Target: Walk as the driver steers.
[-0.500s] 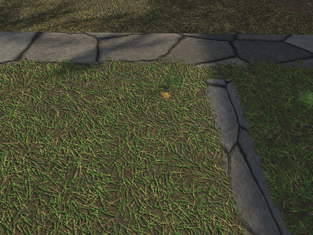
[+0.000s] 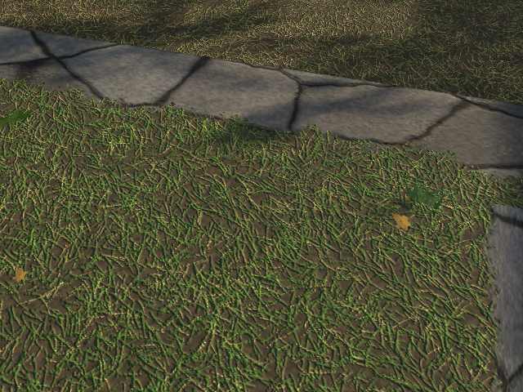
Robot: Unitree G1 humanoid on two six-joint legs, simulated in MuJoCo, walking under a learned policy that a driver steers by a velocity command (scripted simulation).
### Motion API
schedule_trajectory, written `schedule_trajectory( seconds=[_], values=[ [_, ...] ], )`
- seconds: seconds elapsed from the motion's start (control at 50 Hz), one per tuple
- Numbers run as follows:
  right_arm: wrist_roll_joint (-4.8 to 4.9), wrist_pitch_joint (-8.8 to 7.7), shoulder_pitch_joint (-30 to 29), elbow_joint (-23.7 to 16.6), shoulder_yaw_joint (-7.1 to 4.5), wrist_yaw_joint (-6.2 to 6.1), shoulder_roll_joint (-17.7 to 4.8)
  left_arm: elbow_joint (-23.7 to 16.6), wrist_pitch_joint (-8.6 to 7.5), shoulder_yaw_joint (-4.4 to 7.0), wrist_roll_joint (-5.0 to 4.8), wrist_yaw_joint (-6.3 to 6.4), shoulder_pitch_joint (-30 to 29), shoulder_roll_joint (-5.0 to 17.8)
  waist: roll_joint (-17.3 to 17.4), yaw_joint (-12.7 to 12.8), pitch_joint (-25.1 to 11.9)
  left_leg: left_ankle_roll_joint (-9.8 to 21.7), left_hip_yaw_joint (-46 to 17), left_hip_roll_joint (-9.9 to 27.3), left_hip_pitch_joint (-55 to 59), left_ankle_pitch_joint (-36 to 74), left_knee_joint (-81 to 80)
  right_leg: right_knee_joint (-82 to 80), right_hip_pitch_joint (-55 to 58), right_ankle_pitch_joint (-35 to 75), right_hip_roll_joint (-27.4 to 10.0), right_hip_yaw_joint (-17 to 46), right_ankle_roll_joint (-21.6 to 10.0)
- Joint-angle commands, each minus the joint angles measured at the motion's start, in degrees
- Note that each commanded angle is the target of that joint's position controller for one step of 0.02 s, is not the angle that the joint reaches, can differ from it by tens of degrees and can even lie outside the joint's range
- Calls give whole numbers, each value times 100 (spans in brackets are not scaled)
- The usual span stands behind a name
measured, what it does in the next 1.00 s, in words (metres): walks ahead: left foot, then right foot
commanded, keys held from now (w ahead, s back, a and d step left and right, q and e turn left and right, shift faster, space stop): w+q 0.02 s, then w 0.32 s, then w+e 0.66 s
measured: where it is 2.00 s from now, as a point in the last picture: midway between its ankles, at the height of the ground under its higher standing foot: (315, 218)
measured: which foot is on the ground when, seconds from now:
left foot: up 0.00-0.34, down 0.36-0.94, up 0.96-1.00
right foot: down 0.00-0.38, up 0.40-0.90, down 0.92-1.00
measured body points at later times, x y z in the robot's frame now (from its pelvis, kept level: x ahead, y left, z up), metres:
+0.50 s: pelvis +0.27 +0.08 +0.00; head +0.30 +0.10 +0.45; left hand +0.30 +0.36 -0.14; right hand +0.42 -0.17 -0.10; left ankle +0.31 +0.17 -0.74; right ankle +0.20 -0.10 -0.64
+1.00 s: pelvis +0.54 +0.03 -0.02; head +0.58 +0.02 +0.43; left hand +0.75 +0.26 -0.12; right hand +0.54 -0.25 -0.15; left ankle +0.38 +0.20 -0.64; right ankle +0.61 -0.05 -0.74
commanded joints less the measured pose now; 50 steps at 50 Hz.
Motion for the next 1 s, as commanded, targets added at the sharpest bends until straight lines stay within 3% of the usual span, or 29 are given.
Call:
schedule_trajectory(
  seconds=[0.02,0.1,0.16,0.2,0.26,0.3,0.32,0.34,0.36,0.38,0.4,0.42,0.44,0.46,0.5,0.58,0.7,0.8,0.82,0.86,0.88,0.9,0.92,0.94,0.96,0.98,1.0],
  values=[
    [24,27,131,-492,-74,34,-171,-115,-79,136,-3,-23,201,490,-605,13,-241,-7,-175,690,-1060,340,-65,-1474,969,334,-1636,1457,-994],
    [-79,40,-339,-772,-4,36,-74,135,-113,226,-35,-59,478,766,-393,33,-65,-57,-224,708,-1456,941,-1080,-1706,995,991,-1691,921,-1197],
    [-101,-64,-899,-923,59,145,-71,200,-41,229,-101,-51,507,872,-401,158,33,-34,97,648,-1266,1842,-2303,-1687,1051,1179,-1476,390,-1041],
    [-96,-110,-1358,-1045,98,219,-52,269,14,225,-157,-46,696,958,-426,330,109,-40,413,553,-1017,2099,-2899,-1612,1077,1049,-1424,229,-949],
    [-44,-124,-1818,-1283,94,288,-157,457,119,238,-223,-51,1054,1104,-554,443,228,53,518,459,-1003,1722,-3421,-1441,1578,918,-1680,330,-858],
    [-58,-137,-1802,-1360,46,315,-299,530,208,249,-256,-37,1087,1182,-669,311,184,214,638,313,-765,1260,-3707,-1117,1896,1381,-1829,345,-760],
    [-84,-147,-1461,-1291,-24,312,-414,534,248,247,-265,-24,992,1224,-712,39,-19,323,791,132,-164,1262,-3948,-656,1905,2187,-1768,215,-657],
    [-115,-144,-691,-1043,-164,286,-637,547,281,211,-251,-10,982,1157,-640,-356,-479,463,958,-106,951,1397,-4140,303,1719,3008,-1524,-42,-511],
    [-140,-127,341,-784,-340,209,-1022,479,268,107,-171,8,999,933,-393,-798,-1131,702,415,319,2622,1532,-3999,1736,740,2495,-1231,-207,-282],
    [-250,-101,962,-716,-484,142,-1742,275,162,-135,-77,-48,1497,220,1073,-660,-1951,1601,-2322,2034,4778,872,-4374,4195,-1664,-544,-326,-262,121],
    [-217,-129,1147,-703,-376,145,-1335,416,17,-77,-188,-65,1464,481,963,-765,-2492,1779,-3740,2448,4816,753,-5181,5145,-2260,-2532,-97,919,48],
    [-226,-166,781,-692,-258,172,-1024,264,-8,72,-396,-77,1010,890,632,-673,-1591,1434,-2734,2248,4131,942,-5205,5411,-2721,-2180,-375,1067,-48],
    [-186,-187,299,-734,-190,190,-794,177,13,70,-379,-51,716,842,432,-460,-1081,1221,-1832,2002,3317,1327,-5286,5134,-2636,-1637,-663,933,-68],
    [-169,-212,-100,-741,-129,218,-549,199,76,92,-275,-17,611,775,272,-258,-727,1060,-1202,1720,2646,1549,-5481,4790,-2411,-1225,-856,894,-27],
    [-210,-320,-437,-685,-103,244,-331,301,287,121,-241,-1,884,591,480,58,-487,886,-448,1413,1832,1696,-5933,4484,-1743,-626,-1032,928,34],
    [-305,-435,-279,-393,-172,140,-412,217,452,139,-241,20,698,360,223,130,-133,878,408,1363,1740,2470,-6235,4039,-2121,127,-935,1124,124],
    [-255,-373,-52,-135,-233,-27,-631,-155,415,82,-143,-134,-293,192,85,-158,262,701,1178,1415,2186,2363,-6410,2229,-2381,1340,-790,781,74],
    [-154,-198,326,119,-290,-71,-757,-622,400,25,-159,-323,-1043,127,20,-403,524,616,1515,1683,3109,2898,-6021,1527,-2696,780,-730,298,-165],
    [-132,-154,303,134,-302,-77,-800,-703,399,33,-169,-361,-1081,144,54,-363,503,569,1593,1709,3220,3307,-5839,1445,-2596,522,-666,168,-242],
    [-106,-79,150,90,-341,-109,-982,-792,416,110,-189,-397,-869,290,257,-132,191,445,1764,1681,3288,5218,-5167,1409,-1876,-36,-313,-222,-456],
    [-90,-35,69,60,-360,-131,-1074,-755,432,192,-207,-390,-484,437,387,109,-94,378,1822,1645,3270,6165,-4555,1449,-1299,-322,-72,-387,-583],
    [-69,8,-55,33,-366,-143,-1146,-609,438,334,-228,-363,253,692,380,543,-506,263,1906,1509,3028,6535,-3537,1205,-280,-260,178,-457,-765],
    [-61,-10,-97,-25,-339,-157,-1131,-389,463,543,-209,-260,1177,1095,138,1008,-995,26,1942,1246,2094,5621,-2076,812,1339,59,203,-62,-1003],
    [-286,-123,335,-266,-123,-92,-367,-323,494,690,-204,-138,1494,1759,-1385,606,-1432,-339,1771,433,-357,721,117,714,3361,28,-1297,2553,-1779],
    [-156,-398,286,-442,-9,-1,-282,-505,401,608,-157,-169,1518,1715,-1322,518,-2427,-368,280,-367,-1543,-1502,1248,-431,4251,-894,-2173,5345,-2559],
    [75,-550,-513,-613,-122,66,-691,-471,347,488,-113,-195,1469,1268,-739,785,-1865,-212,-152,-23,-2145,-1012,1314,-736,3966,-747,-2018,4695,-2130],
    [91,-613,-704,-695,-98,65,-663,-493,307,425,-155,-193,1136,1043,-531,575,-1167,-93,-82,229,-2179,-462,845,-712,3110,-322,-1796,3813,-1890]
  ],
)
Velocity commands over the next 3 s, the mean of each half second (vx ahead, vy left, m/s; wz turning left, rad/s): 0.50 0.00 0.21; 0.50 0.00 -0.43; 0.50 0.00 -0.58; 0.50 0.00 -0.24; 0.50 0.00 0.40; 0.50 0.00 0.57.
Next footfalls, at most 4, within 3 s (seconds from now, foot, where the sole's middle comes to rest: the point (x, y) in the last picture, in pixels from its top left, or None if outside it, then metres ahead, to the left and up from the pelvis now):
0.36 left None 0.35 0.18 -0.77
0.92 right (296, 323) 0.65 -0.06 -0.77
1.40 left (259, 223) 0.98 0.04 -0.77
1.92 right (374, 205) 1.04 -0.33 -0.77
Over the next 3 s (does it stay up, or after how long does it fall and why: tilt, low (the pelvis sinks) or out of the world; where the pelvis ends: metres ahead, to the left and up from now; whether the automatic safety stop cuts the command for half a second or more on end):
stays up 1.55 -0.41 -0.03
